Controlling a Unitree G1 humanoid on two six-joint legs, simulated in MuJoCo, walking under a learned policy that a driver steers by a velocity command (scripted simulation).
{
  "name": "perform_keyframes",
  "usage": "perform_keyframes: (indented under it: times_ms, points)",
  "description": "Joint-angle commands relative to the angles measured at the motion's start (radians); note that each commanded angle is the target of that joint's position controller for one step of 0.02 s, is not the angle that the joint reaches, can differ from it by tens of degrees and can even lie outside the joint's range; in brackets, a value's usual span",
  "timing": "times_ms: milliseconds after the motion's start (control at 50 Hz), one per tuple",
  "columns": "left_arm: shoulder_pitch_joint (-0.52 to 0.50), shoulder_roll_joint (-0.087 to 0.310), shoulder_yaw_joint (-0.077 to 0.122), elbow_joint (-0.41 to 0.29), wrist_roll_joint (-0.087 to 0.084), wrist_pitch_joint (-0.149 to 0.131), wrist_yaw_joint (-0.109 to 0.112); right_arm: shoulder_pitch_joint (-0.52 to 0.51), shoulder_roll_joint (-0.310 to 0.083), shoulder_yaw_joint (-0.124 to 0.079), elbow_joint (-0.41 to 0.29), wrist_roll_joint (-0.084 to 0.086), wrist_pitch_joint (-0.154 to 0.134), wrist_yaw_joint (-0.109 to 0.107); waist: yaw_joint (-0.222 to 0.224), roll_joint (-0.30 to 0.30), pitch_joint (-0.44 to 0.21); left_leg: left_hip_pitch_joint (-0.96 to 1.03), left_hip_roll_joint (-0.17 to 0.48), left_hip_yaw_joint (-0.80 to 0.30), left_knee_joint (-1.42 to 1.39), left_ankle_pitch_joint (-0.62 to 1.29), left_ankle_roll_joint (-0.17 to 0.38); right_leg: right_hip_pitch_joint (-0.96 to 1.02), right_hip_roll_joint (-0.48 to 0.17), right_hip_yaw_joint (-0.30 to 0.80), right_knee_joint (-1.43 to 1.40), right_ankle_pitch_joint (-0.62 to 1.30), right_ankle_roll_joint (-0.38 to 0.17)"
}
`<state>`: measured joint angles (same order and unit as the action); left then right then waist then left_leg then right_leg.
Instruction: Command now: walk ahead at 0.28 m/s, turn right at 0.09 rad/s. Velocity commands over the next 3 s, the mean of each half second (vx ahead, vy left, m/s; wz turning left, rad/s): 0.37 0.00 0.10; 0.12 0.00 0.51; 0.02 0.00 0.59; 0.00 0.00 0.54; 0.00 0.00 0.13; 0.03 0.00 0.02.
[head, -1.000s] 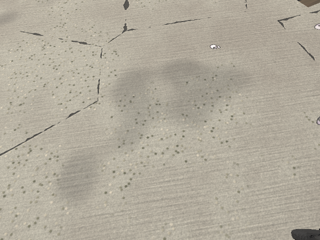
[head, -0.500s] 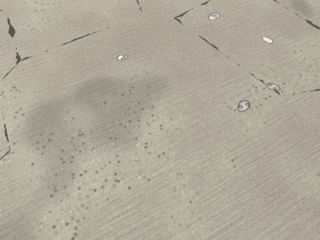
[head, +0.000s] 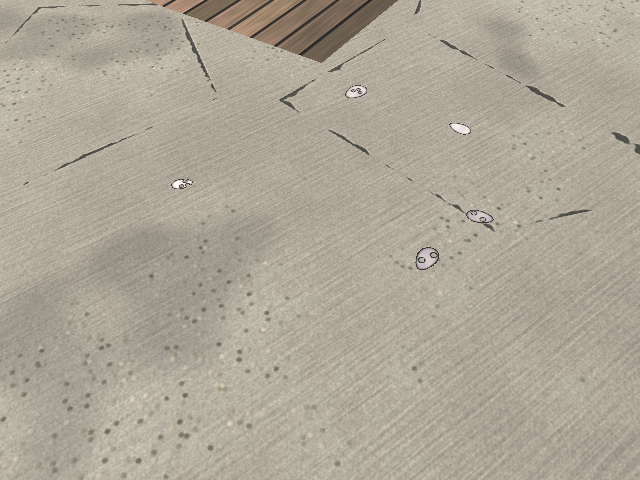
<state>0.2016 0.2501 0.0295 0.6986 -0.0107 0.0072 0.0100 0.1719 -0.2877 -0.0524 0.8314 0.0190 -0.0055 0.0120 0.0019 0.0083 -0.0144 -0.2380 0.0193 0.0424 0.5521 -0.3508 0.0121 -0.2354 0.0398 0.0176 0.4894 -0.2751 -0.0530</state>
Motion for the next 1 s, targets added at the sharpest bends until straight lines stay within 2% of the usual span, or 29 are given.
perform_keyframes:
  times_ms: [20,40,60,80,100,140,180,240,280,360,400,420,440,460,480,500,520,540,560,600,700,860,880,900,920,940,960,980,1000]
  points:
    - [-0.054,0.137,0.041,-0.048,-0.003,-0.021,0.003,0.111,-0.100,-0.024,0.003,-0.006,-0.048,0.002,-0.060,-0.080,0.002,0.199,0.044,-0.059,-0.163,0.085,0.078,-0.139,-0.181,0.250,-0.114,-0.209,-0.108]
    - [-0.106,0.063,0.023,-0.084,0.011,-0.036,-0.005,0.196,-0.174,-0.040,0.026,-0.009,-0.054,-0.004,-0.080,0.083,-0.022,0.321,0.191,-0.260,-0.215,-0.008,0.141,-0.302,-0.062,0.090,0.115,-0.181,-0.037]
    - [-0.133,0.085,0.029,-0.117,0.004,-0.054,-0.005,0.215,-0.239,-0.061,0.031,-0.007,-0.058,0.001,-0.085,0.241,0.023,0.332,0.345,-0.529,-0.334,-0.160,0.254,-0.463,0.011,-0.036,0.283,-0.225,0.011]
    - [-0.168,0.155,0.050,-0.120,-0.011,-0.066,-0.005,0.216,-0.189,-0.049,0.019,-0.016,-0.067,-0.004,-0.114,0.185,0.090,0.329,0.390,-0.611,-0.383,-0.200,0.300,-0.577,-0.034,0.023,0.459,-0.307,0.024]
    - [-0.141,0.157,0.057,-0.108,-0.024,-0.074,-0.011,0.193,-0.153,-0.037,0.013,-0.017,-0.076,-0.010,-0.087,0.142,0.108,0.345,0.363,-0.568,-0.382,-0.217,0.280,-0.637,-0.065,0.058,0.538,-0.251,0.020]
    - [-0.128,0.140,0.056,-0.096,-0.013,-0.081,-0.021,0.169,-0.135,-0.030,0.004,-0.005,-0.082,-0.012,-0.069,0.115,0.120,0.380,0.310,-0.449,-0.397,-0.108,0.231,-0.705,-0.109,0.050,0.553,-0.109,0.023]
    - [-0.148,0.113,0.051,-0.097,-0.004,-0.088,-0.032,0.168,-0.119,-0.023,0.000,-0.011,-0.076,-0.014,-0.068,0.099,0.104,0.332,0.249,-0.317,-0.417,0.075,0.197,-0.634,-0.121,0.013,0.478,0.004,0.043]
    - [-0.200,0.054,0.028,-0.111,-0.002,-0.093,-0.047,0.172,-0.133,-0.023,-0.005,-0.010,-0.065,-0.018,-0.082,0.100,0.093,0.206,0.177,-0.171,-0.422,0.254,0.174,-0.460,-0.099,-0.044,0.290,0.144,0.073]
    - [-0.243,0.047,0.023,-0.129,-0.006,-0.098,-0.055,0.206,-0.161,-0.030,-0.001,-0.004,-0.061,-0.020,-0.094,0.099,0.104,0.142,0.171,-0.155,-0.419,0.278,0.171,-0.356,-0.070,-0.056,0.170,0.199,0.080]
    - [-0.223,0.112,0.042,-0.136,-0.017,-0.106,-0.059,0.223,-0.197,-0.044,0.002,0.014,-0.056,-0.023,-0.052,0.121,0.111,0.155,0.236,-0.217,-0.381,0.291,0.153,-0.244,-0.061,-0.017,0.060,0.216,0.055]
    - [-0.090,0.162,0.069,-0.100,-0.009,-0.108,-0.047,0.200,-0.196,-0.045,-0.002,0.012,-0.050,-0.024,0.037,0.116,0.044,0.148,0.202,-0.180,-0.214,0.546,0.109,-0.045,-0.030,-0.031,0.007,0.205,0.018]
    - [0.042,0.202,0.090,-0.067,0.003,-0.108,-0.035,0.207,-0.168,-0.036,-0.006,0.002,-0.049,-0.025,0.100,0.103,-0.054,0.086,0.140,-0.139,-0.019,0.622,0.067,0.161,-0.046,-0.026,0.005,0.246,-0.007]
    - [0.202,0.286,0.109,-0.052,0.030,-0.102,-0.018,0.214,-0.092,-0.011,-0.047,-0.032,-0.048,-0.026,0.146,-0.046,-0.239,-0.098,0.056,-0.099,0.309,0.332,0.011,0.452,-0.265,0.182,0.053,0.378,-0.067]
    - [0.179,0.335,0.106,-0.064,0.052,-0.091,-0.022,0.345,0.006,0.013,-0.069,-0.009,-0.057,-0.030,0.055,-0.365,-0.393,-0.339,-0.082,-0.116,0.622,-0.283,-0.041,0.598,-0.507,0.607,-0.097,0.373,-0.216]
    - [0.128,0.237,0.083,-0.080,0.040,-0.091,-0.025,0.321,-0.118,-0.019,-0.048,0.015,-0.056,-0.031,0.068,-0.266,-0.330,-0.376,-0.027,-0.201,0.736,-0.258,-0.046,0.495,-0.469,0.589,-0.138,0.376,-0.206]
    - [0.070,0.176,0.064,-0.079,0.023,-0.089,-0.022,0.249,-0.150,-0.033,-0.063,0.023,-0.046,-0.034,0.057,-0.210,-0.197,-0.426,0.010,-0.160,0.758,-0.207,-0.045,0.388,-0.441,0.386,-0.118,0.453,-0.179]
    - [0.026,0.145,0.055,-0.070,0.018,-0.088,-0.024,0.217,-0.137,-0.034,-0.060,0.013,-0.035,-0.039,0.032,-0.128,-0.139,-0.402,0.048,-0.139,0.730,-0.154,-0.047,0.279,-0.388,0.264,-0.124,0.541,-0.158]
    - [-0.015,0.127,0.052,-0.060,0.021,-0.089,-0.027,0.208,-0.127,-0.040,-0.061,0.003,-0.021,-0.042,0.005,-0.116,-0.096,-0.362,0.072,-0.134,0.691,-0.108,-0.050,0.180,-0.352,0.180,-0.144,0.577,-0.145]
    - [-0.053,0.118,0.051,-0.054,0.030,-0.092,-0.027,0.220,-0.112,-0.044,-0.061,0.007,-0.002,-0.042,-0.023,-0.126,-0.073,-0.301,0.085,-0.125,0.673,-0.076,-0.052,0.094,-0.325,0.109,-0.180,0.569,-0.139]
    - [-0.095,0.122,0.055,-0.043,0.041,-0.104,-0.021,0.216,-0.077,-0.042,-0.083,0.009,0.027,-0.044,-0.046,-0.135,-0.047,-0.266,0.081,-0.102,0.631,-0.029,-0.065,0.011,-0.330,0.044,-0.236,0.563,-0.166]
    - [-0.125,0.168,0.072,-0.017,0.025,-0.088,0.009,0.093,-0.060,-0.035,-0.168,-0.010,0.044,-0.022,-0.032,-0.096,-0.030,-0.264,0.097,-0.080,0.369,0.144,-0.068,0.031,-0.343,-0.073,-0.273,0.493,-0.181]
    - [-0.103,0.234,0.097,0.010,-0.021,-0.032,-0.003,-0.032,-0.107,-0.057,-0.276,-0.006,0.072,0.021,-0.005,-0.099,-0.020,-0.182,0.042,0.016,0.075,0.089,0.004,0.154,-0.381,-0.128,-0.106,0.433,-0.112]
    - [-0.098,0.225,0.096,0.016,-0.028,-0.027,-0.004,-0.008,-0.115,-0.064,-0.275,-0.007,0.071,0.019,-0.022,-0.087,-0.031,-0.109,0.014,0.035,-0.017,0.158,0.026,0.142,-0.355,-0.159,-0.027,0.439,-0.076]
    - [-0.038,0.199,0.091,0.039,-0.022,-0.026,-0.008,0.054,-0.163,-0.085,-0.263,-0.013,0.067,0.005,-0.039,-0.017,-0.071,0.030,-0.003,0.000,-0.109,0.341,0.065,0.096,-0.293,-0.205,0.124,0.427,-0.017]
    - [-0.049,0.153,0.074,0.011,0.017,-0.030,-0.008,0.129,-0.288,-0.117,-0.269,-0.019,0.061,-0.020,-0.051,0.207,-0.124,0.240,0.200,-0.292,-0.128,0.800,0.157,-0.139,-0.188,-0.265,0.433,0.123,0.071]
    - [-0.080,0.128,0.060,-0.039,0.039,-0.030,-0.002,0.102,-0.320,-0.111,-0.298,-0.046,0.044,-0.017,-0.037,0.333,-0.200,0.323,0.388,-0.615,-0.157,0.859,0.395,-0.395,-0.029,-0.129,0.696,-0.427,0.130]
    - [-0.117,0.183,0.075,-0.021,0.024,-0.023,-0.004,0.101,-0.246,-0.090,-0.299,-0.034,0.023,-0.003,-0.079,0.148,-0.228,0.301,0.362,-0.538,-0.174,0.817,0.388,-0.417,-0.060,0.019,0.788,-0.424,0.126]
    - [-0.135,0.178,0.075,-0.029,0.003,-0.020,-0.003,0.073,-0.221,-0.080,-0.290,-0.026,0.008,-0.003,-0.053,0.118,-0.173,0.252,0.306,-0.434,-0.170,0.741,0.329,-0.432,-0.076,0.034,0.782,-0.344,0.107]
    - [-0.123,0.165,0.074,-0.014,0.007,-0.018,0.008,0.029,-0.204,-0.078,-0.287,-0.012,0.005,-0.008,-0.025,0.056,-0.132,0.204,0.247,-0.376,-0.175,0.633,0.268,-0.437,-0.094,0.041,0.716,-0.265,0.102]
